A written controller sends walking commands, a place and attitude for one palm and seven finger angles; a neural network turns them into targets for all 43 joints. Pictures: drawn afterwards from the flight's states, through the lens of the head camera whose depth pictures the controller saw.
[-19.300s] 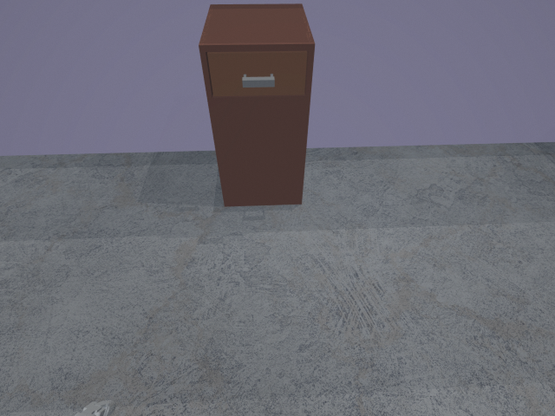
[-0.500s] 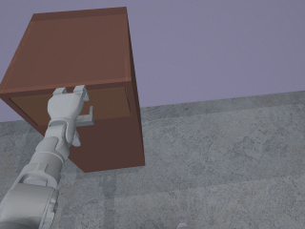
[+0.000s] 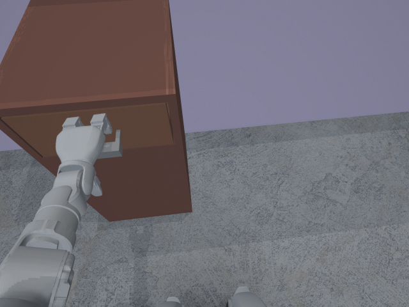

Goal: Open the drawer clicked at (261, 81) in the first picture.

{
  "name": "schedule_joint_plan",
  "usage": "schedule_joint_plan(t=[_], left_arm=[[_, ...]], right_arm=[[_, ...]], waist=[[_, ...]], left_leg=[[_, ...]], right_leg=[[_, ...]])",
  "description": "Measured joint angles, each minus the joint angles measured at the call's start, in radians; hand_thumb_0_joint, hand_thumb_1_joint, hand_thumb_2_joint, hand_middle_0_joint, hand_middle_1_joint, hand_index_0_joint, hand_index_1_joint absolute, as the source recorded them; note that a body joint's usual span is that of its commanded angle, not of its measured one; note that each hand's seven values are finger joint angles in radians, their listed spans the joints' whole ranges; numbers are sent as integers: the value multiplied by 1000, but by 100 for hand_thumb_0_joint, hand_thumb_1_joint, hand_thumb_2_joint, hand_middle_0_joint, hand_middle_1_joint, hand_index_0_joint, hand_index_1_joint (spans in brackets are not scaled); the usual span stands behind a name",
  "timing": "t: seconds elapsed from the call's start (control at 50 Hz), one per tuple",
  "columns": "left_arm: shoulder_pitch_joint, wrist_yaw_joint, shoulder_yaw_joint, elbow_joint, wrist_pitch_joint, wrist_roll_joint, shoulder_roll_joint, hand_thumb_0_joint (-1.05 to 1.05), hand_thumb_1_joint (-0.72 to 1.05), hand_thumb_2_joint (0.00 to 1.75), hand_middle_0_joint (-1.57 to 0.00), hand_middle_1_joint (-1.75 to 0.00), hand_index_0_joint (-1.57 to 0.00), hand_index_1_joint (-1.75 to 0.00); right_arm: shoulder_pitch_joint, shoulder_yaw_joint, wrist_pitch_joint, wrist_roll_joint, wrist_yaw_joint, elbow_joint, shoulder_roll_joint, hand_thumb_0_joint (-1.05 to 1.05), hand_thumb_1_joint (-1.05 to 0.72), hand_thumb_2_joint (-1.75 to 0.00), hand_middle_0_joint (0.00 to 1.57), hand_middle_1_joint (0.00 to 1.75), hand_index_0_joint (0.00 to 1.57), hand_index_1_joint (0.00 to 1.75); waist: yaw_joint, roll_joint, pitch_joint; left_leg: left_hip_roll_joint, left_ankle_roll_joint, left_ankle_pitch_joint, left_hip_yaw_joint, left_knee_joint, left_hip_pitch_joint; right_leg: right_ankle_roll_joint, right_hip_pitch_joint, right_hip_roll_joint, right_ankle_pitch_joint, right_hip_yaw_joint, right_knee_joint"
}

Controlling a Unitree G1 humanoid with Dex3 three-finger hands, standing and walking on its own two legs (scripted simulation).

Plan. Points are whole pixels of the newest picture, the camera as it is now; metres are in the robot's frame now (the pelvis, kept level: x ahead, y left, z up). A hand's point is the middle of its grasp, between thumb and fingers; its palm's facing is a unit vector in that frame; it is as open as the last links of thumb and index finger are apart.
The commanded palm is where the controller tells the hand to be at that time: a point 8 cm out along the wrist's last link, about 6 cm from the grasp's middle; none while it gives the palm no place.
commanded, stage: lower the fingers behind the handle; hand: left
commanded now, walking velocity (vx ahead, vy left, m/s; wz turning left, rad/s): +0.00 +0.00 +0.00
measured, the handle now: (97, 143) +0.48 +0.26 -0.03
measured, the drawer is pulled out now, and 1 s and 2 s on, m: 0.00 0.00 0.00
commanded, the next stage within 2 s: close the thumb around the handle in 1.04 s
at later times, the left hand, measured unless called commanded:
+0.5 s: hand (99, 164) +0.43 +0.25 -0.05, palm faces -0.05 -0.04 -1.00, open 13.8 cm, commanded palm +0.42 +0.24 +0.01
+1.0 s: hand (99, 165) +0.43 +0.25 -0.06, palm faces -0.06 -0.03 -1.00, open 13.8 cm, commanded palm +0.42 +0.24 +0.00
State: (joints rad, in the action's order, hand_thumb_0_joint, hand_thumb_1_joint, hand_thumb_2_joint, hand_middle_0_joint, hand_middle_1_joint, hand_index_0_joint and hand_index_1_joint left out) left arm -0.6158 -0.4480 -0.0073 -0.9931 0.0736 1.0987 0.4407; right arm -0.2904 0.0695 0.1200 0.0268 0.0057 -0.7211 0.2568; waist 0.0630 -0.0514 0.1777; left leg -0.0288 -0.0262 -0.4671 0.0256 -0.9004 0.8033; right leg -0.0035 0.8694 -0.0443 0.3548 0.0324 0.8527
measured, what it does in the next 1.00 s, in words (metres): stands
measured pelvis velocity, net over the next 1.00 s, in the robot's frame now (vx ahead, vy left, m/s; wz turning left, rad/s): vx -0.01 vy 0.00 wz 0.00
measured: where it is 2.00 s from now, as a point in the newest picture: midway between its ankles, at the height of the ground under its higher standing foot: outside the picture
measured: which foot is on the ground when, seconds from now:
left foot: down 0.00-1.00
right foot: down 0.00-1.00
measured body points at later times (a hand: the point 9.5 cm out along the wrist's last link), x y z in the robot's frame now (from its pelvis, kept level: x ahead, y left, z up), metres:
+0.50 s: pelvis +0.00 +0.01 -0.02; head +0.11 +0.01 +0.41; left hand +0.43 +0.25 +0.00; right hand +0.04 -0.27 -0.15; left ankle -0.03 +0.10 -0.69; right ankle +0.02 -0.12 -0.69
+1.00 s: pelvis -0.01 +0.00 -0.03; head +0.11 +0.00 +0.41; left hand +0.43 +0.25 +0.00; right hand +0.03 -0.27 -0.16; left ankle -0.03 +0.10 -0.69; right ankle +0.02 -0.12 -0.69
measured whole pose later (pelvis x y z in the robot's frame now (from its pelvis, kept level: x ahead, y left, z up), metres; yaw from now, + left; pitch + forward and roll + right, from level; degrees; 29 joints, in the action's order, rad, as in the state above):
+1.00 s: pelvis -0.01 +0.00 -0.03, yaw +0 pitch +25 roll -1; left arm -0.64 -0.47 -0.03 -1.02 0.11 1.11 0.47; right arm -0.29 0.05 0.11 0.04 0.00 -0.72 0.26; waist 0.08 -0.05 0.19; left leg -0.03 -0.03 -0.52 0.03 -1.06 0.98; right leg 0.00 1.04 -0.05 0.40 0.02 1.00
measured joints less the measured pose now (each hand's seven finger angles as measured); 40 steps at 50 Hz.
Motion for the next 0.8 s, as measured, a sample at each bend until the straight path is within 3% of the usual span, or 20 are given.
schedule_joint_plan(t=[0.12,0.26,0.6,0.8], left_arm=[[-6,33,1,-22,8,1,-5,0,-49,30,-32,-120,-32,-120],[-4,-1,-11,-10,51,20,13,0,-49,30,-32,-120,-32,-121],[-27,-55,-10,-29,11,22,1,0,-49,30,-34,-121,-34,-122],[-39,-16,-10,-45,-2,8,16,0,-49,30,-32,-120,-33,-121]], right_arm=[[0,-20,0,-1,-5,10,-16,0,-90,-90,20,30,20,30],[-8,-13,-6,10,-2,3,-11,0,-90,-90,20,30,20,30],[7,-9,-3,22,6,-12,-2,0,-90,-90,20,30,20,30],[10,-20,-5,15,-1,-2,-6,0,-90,-90,20,30,20,30]], waist=[[9,6,-3],[6,8,8],[17,7,17],[21,5,15]], left_leg=[[-2,-4,0,-4,-3,5],[-3,-5,-23,0,-59,62],[-2,-4,-53,9,-140,149],[1,-3,-53,2,-150,160]], right_leg=[[4,6,2,0,3,4],[6,59,2,20,-2,52],[6,139,-1,44,-15,119],[4,156,-4,44,-9,135]])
